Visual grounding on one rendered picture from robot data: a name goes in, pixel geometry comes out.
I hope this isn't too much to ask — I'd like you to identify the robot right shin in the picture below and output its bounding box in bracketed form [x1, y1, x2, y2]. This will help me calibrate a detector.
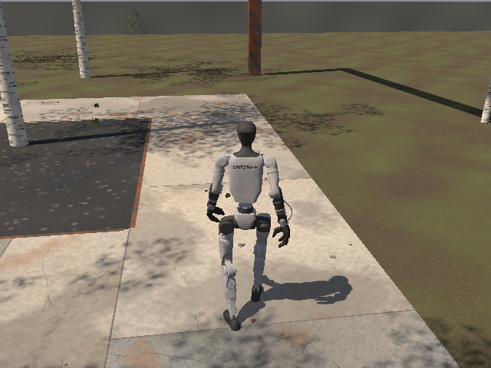
[253, 245, 267, 292]

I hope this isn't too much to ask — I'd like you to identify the robot left hand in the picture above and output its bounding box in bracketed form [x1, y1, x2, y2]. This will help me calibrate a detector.
[206, 207, 225, 222]

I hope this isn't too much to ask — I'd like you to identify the left robot upper arm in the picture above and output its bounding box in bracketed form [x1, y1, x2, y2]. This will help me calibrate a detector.
[211, 153, 231, 195]

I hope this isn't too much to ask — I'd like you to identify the robot right hand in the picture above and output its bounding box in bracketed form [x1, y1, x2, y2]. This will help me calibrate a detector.
[272, 225, 290, 248]

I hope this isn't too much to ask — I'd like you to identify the right robot forearm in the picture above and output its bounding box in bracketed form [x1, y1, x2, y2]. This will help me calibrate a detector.
[272, 187, 288, 227]

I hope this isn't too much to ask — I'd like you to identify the robot shin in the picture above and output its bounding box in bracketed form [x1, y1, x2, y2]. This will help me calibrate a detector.
[253, 245, 267, 292]
[222, 265, 237, 320]

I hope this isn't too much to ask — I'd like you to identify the left robot forearm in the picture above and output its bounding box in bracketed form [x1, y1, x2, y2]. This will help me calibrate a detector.
[207, 183, 219, 210]

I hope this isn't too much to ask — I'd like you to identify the right robot upper arm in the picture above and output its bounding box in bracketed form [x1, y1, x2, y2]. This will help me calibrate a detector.
[262, 154, 280, 199]

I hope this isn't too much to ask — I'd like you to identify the robot left shin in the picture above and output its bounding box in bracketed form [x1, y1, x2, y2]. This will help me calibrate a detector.
[222, 265, 237, 320]

